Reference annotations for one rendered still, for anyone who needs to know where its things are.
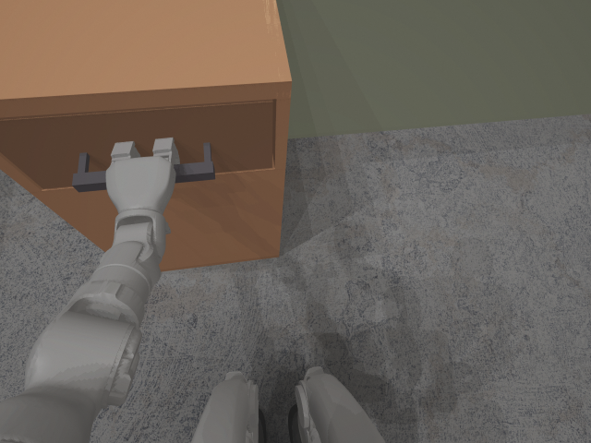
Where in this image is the robot left hand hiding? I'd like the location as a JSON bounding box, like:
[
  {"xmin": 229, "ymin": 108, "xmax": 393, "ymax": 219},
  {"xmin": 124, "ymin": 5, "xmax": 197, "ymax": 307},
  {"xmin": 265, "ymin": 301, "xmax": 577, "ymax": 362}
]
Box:
[{"xmin": 106, "ymin": 138, "xmax": 180, "ymax": 234}]

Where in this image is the handle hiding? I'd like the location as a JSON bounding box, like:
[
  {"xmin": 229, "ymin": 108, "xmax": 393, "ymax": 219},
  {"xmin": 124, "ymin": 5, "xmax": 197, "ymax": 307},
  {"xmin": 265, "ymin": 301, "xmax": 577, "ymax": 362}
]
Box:
[{"xmin": 72, "ymin": 142, "xmax": 215, "ymax": 192}]

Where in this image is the drawer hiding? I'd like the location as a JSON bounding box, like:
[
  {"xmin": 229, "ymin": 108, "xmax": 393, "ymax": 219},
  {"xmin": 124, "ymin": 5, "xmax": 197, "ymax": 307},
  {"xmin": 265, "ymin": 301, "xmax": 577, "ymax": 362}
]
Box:
[{"xmin": 0, "ymin": 99, "xmax": 273, "ymax": 189}]

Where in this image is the left robot forearm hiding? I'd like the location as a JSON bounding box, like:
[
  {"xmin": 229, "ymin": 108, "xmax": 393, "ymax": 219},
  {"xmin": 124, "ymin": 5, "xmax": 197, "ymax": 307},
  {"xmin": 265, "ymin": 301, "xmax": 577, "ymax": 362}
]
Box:
[{"xmin": 24, "ymin": 209, "xmax": 165, "ymax": 389}]

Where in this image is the robot thigh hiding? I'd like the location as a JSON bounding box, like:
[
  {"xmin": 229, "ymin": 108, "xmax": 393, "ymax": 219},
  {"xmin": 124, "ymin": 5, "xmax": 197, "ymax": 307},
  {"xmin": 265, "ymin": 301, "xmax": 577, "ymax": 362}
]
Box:
[
  {"xmin": 295, "ymin": 374, "xmax": 386, "ymax": 443},
  {"xmin": 191, "ymin": 379, "xmax": 259, "ymax": 443}
]

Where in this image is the robot left thigh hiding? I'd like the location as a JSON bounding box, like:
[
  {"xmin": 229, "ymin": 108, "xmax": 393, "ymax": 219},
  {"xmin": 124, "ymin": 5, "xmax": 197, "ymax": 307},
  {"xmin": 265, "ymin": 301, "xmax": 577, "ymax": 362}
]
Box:
[{"xmin": 191, "ymin": 379, "xmax": 259, "ymax": 443}]

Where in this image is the robot right thigh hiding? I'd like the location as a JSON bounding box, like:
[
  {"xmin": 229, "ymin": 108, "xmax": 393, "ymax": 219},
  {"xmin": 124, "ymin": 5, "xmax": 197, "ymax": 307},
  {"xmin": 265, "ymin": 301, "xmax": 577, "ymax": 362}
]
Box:
[{"xmin": 295, "ymin": 374, "xmax": 386, "ymax": 443}]

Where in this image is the cabinet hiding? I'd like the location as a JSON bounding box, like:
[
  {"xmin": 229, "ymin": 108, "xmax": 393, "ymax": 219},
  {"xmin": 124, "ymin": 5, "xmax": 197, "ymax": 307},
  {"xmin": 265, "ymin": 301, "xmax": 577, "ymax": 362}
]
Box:
[{"xmin": 0, "ymin": 0, "xmax": 292, "ymax": 272}]

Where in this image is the robot left upper arm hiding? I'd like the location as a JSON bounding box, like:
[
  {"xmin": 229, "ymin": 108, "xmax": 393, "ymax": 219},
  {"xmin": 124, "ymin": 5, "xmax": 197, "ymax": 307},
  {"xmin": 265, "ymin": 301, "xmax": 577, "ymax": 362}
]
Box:
[{"xmin": 0, "ymin": 311, "xmax": 142, "ymax": 443}]

